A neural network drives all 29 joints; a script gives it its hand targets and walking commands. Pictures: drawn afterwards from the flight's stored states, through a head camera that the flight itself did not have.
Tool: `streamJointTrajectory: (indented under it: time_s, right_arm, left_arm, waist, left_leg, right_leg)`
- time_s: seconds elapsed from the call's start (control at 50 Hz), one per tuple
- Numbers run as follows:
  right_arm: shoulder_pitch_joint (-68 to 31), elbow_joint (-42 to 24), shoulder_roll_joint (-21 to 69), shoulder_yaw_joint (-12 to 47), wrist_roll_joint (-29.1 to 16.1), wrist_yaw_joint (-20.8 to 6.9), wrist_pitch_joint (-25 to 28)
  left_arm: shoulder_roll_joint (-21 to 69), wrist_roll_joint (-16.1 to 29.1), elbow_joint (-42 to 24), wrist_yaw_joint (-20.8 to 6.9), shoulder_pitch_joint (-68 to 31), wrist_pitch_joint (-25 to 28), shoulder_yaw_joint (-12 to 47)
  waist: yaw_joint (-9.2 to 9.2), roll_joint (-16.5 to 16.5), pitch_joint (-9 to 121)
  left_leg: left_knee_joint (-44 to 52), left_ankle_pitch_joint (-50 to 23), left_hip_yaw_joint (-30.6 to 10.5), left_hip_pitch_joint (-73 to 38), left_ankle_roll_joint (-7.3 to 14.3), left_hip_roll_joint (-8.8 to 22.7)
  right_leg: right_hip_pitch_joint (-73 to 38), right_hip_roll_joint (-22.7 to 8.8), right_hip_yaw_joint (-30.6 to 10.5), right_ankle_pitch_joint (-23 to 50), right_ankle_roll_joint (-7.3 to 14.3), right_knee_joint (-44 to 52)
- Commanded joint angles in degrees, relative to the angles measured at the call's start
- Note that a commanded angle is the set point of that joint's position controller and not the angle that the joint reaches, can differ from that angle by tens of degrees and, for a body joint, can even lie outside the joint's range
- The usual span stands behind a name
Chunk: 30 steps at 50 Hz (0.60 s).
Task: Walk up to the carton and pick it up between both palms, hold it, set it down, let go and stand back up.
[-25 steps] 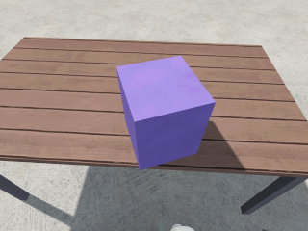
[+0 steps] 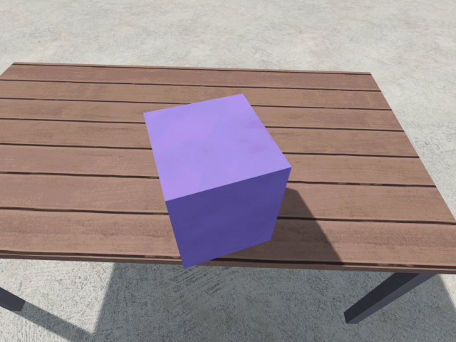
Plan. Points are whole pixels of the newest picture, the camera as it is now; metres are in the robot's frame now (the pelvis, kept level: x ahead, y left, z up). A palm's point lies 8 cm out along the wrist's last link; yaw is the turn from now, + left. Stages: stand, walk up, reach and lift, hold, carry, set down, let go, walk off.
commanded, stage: walk up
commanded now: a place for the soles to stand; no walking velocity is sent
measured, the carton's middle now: (212, 182) +0.43 +0.03 +0.02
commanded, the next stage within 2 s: reach and lift in 1.60 s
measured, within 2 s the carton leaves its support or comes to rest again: neither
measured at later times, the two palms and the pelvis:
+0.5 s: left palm out of the picture +0.08 +0.34 -0.10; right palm out of the picture +0.14 -0.26 -0.09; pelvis +0.03 +0.03 +0.00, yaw +0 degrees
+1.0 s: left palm out of the picture +0.08 +0.34 -0.10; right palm out of the picture +0.13 -0.25 -0.10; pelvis +0.03 +0.03 +0.01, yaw +0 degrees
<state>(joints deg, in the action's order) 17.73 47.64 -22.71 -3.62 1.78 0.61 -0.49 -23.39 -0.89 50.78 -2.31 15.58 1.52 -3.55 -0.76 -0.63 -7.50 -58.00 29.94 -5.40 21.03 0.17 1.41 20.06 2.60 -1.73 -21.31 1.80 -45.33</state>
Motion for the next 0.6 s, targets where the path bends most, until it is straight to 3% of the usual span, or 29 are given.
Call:
streamJointTrajectory:
  time_s: [0.0,0.02,0.04,0.06,0.08,0.1,0.12,0.14,0.18,0.2,0.22,0.24,0.26,0.28,0.3,0.32,0.34,0.36,0.38,0.42,0.44,0.46,0.48,0.5,0.52,0.54,0.58]
  right_arm:
    - [-1.99,-2.87,-13.46,-4.05,-0.7,0.42,2.41]
    - [-1.03,-3.35,-11.83,-3.96,-0.91,0.13,2.31]
    - [-0.8,-3.52,-11.55,-4.08,-0.49,0.21,2.12]
    - [-0.23,-3.11,-11.47,-3.87,-1.0,0.27,2.14]
    - [-2.76,-3.89,-10.47,-3.21,-1.27,0.41,2.25]
    - [-4.09,-4.2,-10.81,-3.23,-1.25,0.36,2.3]
    - [-5.97,-3.98,-10.7,-2.81,-0.85,0.36,2.52]
    - [-5.31,-4.27,-10.7,-2.98,-1.09,0.45,2.65]
    - [-5.66,-3.63,-10.05,-2.73,-1.56,0.53,3.15]
    - [-2.75,-3.74,-9.23,-2.85,-1.78,0.54,3.36]
    - [-1.18,-2.15,-8.56,-2.84,-2.22,0.62,3.9]
    - [1.04,-0.91,-10.11,-3.24,-1.37,1.0,4.34]
    - [3.0,-0.57,-12.02,-4.13,-0.72,1.27,4.56]
    - [2.93,-0.63,-15.55,-4.74,-0.33,1.71,4.95]
    - [-1.06,-2.16,-14.92,-4.13,-0.62,1.56,5.06]
    - [-3.22,-2.67,-15.62,-3.59,-1.39,1.29,4.62]
    - [-6.2,-2.51,-14.01,-3.11,-1.38,1.15,4.48]
    - [-9.54,-3.44,-13.64,-3.01,-0.62,0.97,4.04]
    - [-10.17,-3.44,-12.53,-2.78,-0.7,1.17,3.68]
    - [-12.23,-3.74,-12.77,-2.38,-1.25,0.8,2.87]
    - [-11.89,-3.86,-11.07,-2.39,-1.26,0.71,2.52]
    - [-11.14,-3.49,-9.28,-1.24,-2.1,0.65,2.37]
    - [-12.41,-3.33,-8.22,-1.2,-2.34,0.38,1.82]
    - [-10.62,-1.9,-8.93,-1.65,-1.94,0.25,1.8]
    - [-8.25,-1.06,-9.44,-2.04,-1.94,0.17,1.62]
    - [-9.08,-0.86,-8.91,-2.24,-1.55,-0.13,1.72]
    - [-10.44,-0.78,-10.21,-2.74,-1.46,-0.31,2.2]
  left_arm:
    - [-15.86,0.13,-1.82,3.16,3.94,3.47,-4.94]
    - [-14.77,0.38,-2.64,3.32,3.98,3.82,-4.66]
    - [-14.83,-0.11,-2.67,3.25,4.57,3.79,-4.75]
    - [-13.61,0.13,-3.03,3.16,4.22,3.55,-4.14]
    - [-13.5,-0.05,-3.58,3.54,4.49,3.53,-3.68]
    - [-13.8,0.62,-2.67,3.48,5.58,3.61,-3.74]
    - [-13.25,0.58,-3.19,3.52,4.58,3.45,-3.36]
    - [-13.36,1.14,-3.08,3.61,4.0,3.43,-3.26]
    - [-12.81,1.3,-2.91,3.86,3.91,2.78,-2.74]
    - [-13.53,1.23,-3.45,3.55,2.5,2.57,-2.72]
    - [-12.65,1.58,-3.68,3.34,0.74,2.09,-2.38]
    - [-11.6,2.09,-4.1,3.35,-1.86,1.69,-2.26]
    - [-9.02,2.65,-5.65,3.49,-3.73,1.96,-1.51]
    - [-7.12,3.1,-5.78,3.37,-3.14,2.03,-1.17]
    - [-6.74,2.96,-5.61,3.64,-1.59,1.44,-1.13]
    - [-10.2,2.27,-3.94,4.25,-0.85,1.04,-2.1]
    - [-11.18,2.1,-2.95,4.17,-0.96,1.08,-2.33]
    - [-10.24,2.0,-2.54,3.78,-0.71,1.24,-2.28]
    - [-10.89,1.56,-1.66,3.38,-0.18,1.41,-2.13]
    - [-9.9,0.76,0.63,3.3,4.9,1.7,-2.48]
    - [-10.4,0.22,-0.06,3.46,4.06,2.19,-3.16]
    - [-11.97,-0.64,-0.07,3.75,3.6,2.09,-3.29]
    - [-13.85,-0.38,-1.15,3.88,-2.18,2.63,-2.59]
    - [-14.17,-0.29,-1.86,3.56,-4.15,2.57,-2.66]
    - [-14.11,-0.51,-1.66,3.38,-5.41,2.64,-2.44]
    - [-13.08,0.02,-2.08,3.24,-6.23,2.42,-1.87]
    - [-11.06,-0.17,-2.66,2.95,-6.69,1.89,-1.48]
  waist:
    - [-0.16,-3.03,3.74]
    - [-0.74,-4.03,5.63]
    - [-1.44,-5.98,6.13]
    - [-0.55,-8.22,6.19]
    - [-1.7,-5.57,4.71]
    - [-2.11,-5.66,4.06]
    - [-1.9,-3.72,3.64]
    - [-1.57,-4.53,3.94]
    - [-2.04,-5.45,4.99]
    - [-0.07,-8.76,8.07]
    - [0.87,-10.86,9.61]
    - [2.86,-7.66,12.87]
    - [4.6,-4.14,14.82]
    - [4.48,4.19,18.11]
    - [2.12,7.18,15.82]
    - [2.05,7.75,15.85]
    - [0.91,10.21,11.77]
    - [-0.41,10.54,9.7]
    - [-0.31,10.47,10.81]
    - [-2.5,10.15,12.64]
    - [-2.31,9.67,13.27]
    - [-1.4,2.73,12.38]
    - [1.21,3.03,7.72]
    - [2.08,4.07,8.78]
    - [3.01,1.52,10.04]
    - [2.9,1.26,7.85]
    - [2.29,2.08,7.0]
  left_leg:
    - [-4.57,-5.5,0.81,16.01,0.59,2.45]
    - [-2.84,-5.77,2.23,14.51,0.28,2.25]
    - [-0.14,-5.15,2.07,13.84,0.23,2.27]
    - [1.25,-4.44,1.94,12.13,0.28,1.41]
    - [3.79,-4.26,2.6,9.5,0.38,1.7]
    - [5.05,-4.67,2.61,9.6,0.57,1.86]
    - [6.41,-5.35,2.97,7.36,0.18,1.87]
    - [8.86,-5.83,4.07,4.98,-0.04,2.22]
    - [15.04,-6.75,5.56,3.49,0.86,0.71]
    - [19.13,-8.03,6.34,-2.01,1.2,-0.04]
    - [26.1,-17.39,7.61,-7.89,2.17,-0.33]
    - [32.35,-23.47,6.0,-12.51,2.72,-1.12]
    - [32.56,-31.02,-0.6,-20.49,4.21,2.12]
    - [31.14,-43.4,-10.69,-25.71,6.83,9.51]
    - [30.95,-51.36,-19.81,-23.28,12.25,17.4]
    - [29.97,-46.71,-22.77,-17.66,17.6,20.66]
    - [30.07,-39.44,-18.04,-11.51,16.93,19.28]
    - [29.33,-35.32,-14.23,-8.5,14.22,14.83]
    - [28.37,-32.52,-11.34,-8.15,12.16,13.1]
    - [24.47,-30.68,-7.99,-4.03,8.35,10.3]
    - [21.25,-29.95,-4.56,-2.69,5.93,7.76]
    - [18.16,-24.23,-4.16,0.03,4.41,5.4]
    - [17.78,-16.84,0.15,-2.06,2.06,0.57]
    - [18.32,-8.9,1.75,-6.46,1.55,0.19]
    - [19.02,-4.13,1.66,-6.39,2.21,0.26]
    - [22.79,-6.73,0.13,-10.47,2.19,1.11]
    - [29.15,-3.96,-4.58,-8.47,4.03,4.04]
  right_leg:
    - [-12.79,-15.79,-26.15,12.05,3.3,27.18]
    - [-15.26,-16.51,-24.0,20.41,4.95,25.41]
    - [-17.86,-15.79,-21.89,23.89,6.77,23.31]
    - [-16.5,-15.12,-19.67,27.11,8.31,21.9]
    - [-13.95,-15.99,-19.61,35.13,8.46,21.06]
    - [-15.09,-16.31,-19.77,38.8,8.31,20.73]
    - [-12.1,-16.98,-18.28,40.44,9.83,20.14]
    - [-11.22,-17.19,-17.79,42.05,10.58,19.33]
    - [-13.4,-12.87,-13.62,50.32,9.34,14.08]
    - [-12.96,-13.05,-12.05,50.22,9.24,11.15]
    - [-9.51,-10.97,-9.12,46.83,7.52,8.13]
    - [-8.78,-9.34,-8.1,43.98,5.71,2.84]
    - [-2.78,-8.22,-7.08,40.21,2.72,-2.88]
    - [3.01,-3.97,-4.81,27.67,0.03,-6.86]
    - [6.9,1.11,-3.43,-8.32,-2.26,-9.37]
    - [4.78,-1.21,-4.29,-16.54,-1.51,-10.28]
    - [3.44,-2.64,-4.73,-15.63,-0.75,-10.6]
    - [1.66,-3.75,-3.08,-13.39,-0.64,-4.86]
    - [0.85,-3.71,-1.15,-8.23,-0.19,-0.56]
    - [-8.78,-2.73,0.24,2.87,-0.19,12.44]
    - [-11.6,-3.82,-2.23,6.88,0.48,16.47]
    - [-10.56,-8.3,-12.43,9.05,2.54,19.08]
    - [-2.88,-13.55,-19.59,6.46,4.91,22.5]
    - [0.38,-15.6,-19.72,5.05,7.21,21.32]
    - [-0.02,-15.86,-19.48,2.38,7.49,19.63]
    - [5.01,-14.15,-18.38,-0.45,5.66,20.97]
    - [5.32,-7.95,-10.07,-6.34,1.95,19.17]
